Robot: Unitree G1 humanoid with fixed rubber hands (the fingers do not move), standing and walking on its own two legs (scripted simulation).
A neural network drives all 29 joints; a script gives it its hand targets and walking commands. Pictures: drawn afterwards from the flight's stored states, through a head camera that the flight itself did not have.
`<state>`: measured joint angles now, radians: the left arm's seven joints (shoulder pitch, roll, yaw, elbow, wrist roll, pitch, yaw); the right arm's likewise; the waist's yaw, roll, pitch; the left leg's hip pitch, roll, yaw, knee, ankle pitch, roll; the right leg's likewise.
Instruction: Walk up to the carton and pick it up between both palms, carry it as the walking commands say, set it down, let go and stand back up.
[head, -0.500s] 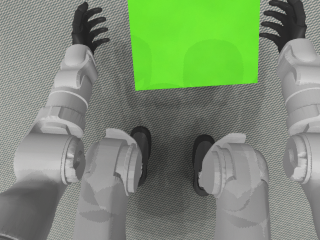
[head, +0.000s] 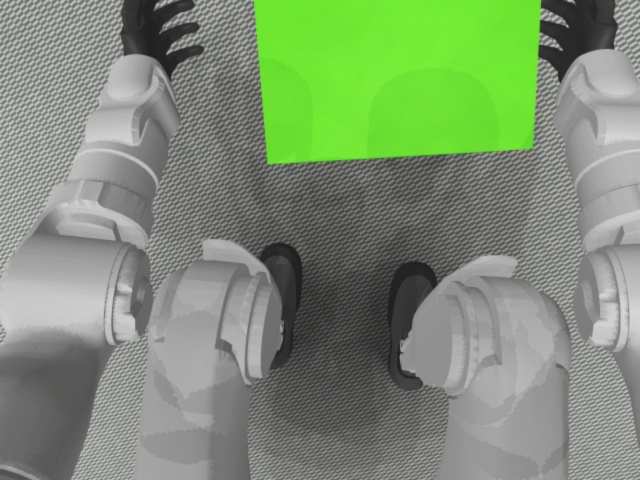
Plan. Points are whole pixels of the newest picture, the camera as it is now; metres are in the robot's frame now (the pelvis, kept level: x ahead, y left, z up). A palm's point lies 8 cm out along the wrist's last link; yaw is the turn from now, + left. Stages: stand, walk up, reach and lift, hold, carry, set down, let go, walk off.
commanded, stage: reach and lift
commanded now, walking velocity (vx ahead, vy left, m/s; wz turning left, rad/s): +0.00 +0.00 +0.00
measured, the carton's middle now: (384, 74) +0.51 -0.03 -0.25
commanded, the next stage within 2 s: none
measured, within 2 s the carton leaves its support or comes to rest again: leaves its support in 1.24 s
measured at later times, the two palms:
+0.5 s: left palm (191, 46) +0.51 +0.16 -0.17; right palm (558, 48) +0.52 -0.19 -0.19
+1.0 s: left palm (201, 46) +0.51 +0.15 -0.17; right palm (547, 46) +0.52 -0.18 -0.18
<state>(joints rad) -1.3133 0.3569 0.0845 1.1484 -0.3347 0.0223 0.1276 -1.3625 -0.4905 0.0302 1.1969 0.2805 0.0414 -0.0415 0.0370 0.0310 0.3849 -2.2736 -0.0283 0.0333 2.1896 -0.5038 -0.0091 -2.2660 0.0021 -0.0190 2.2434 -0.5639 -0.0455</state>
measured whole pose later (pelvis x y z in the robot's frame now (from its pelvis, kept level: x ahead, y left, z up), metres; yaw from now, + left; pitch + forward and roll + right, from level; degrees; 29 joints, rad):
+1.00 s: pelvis +0.01 +0.00 +0.01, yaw +0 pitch +40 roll +3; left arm -1.36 0.22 0.16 1.26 -0.26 -0.06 0.19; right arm -1.40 -0.36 0.09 1.30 0.25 -0.01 -0.10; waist 0.03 0.03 0.25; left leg -2.32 -0.04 0.02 2.14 -0.52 -0.03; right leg -2.33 0.03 -0.01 2.19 -0.56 -0.04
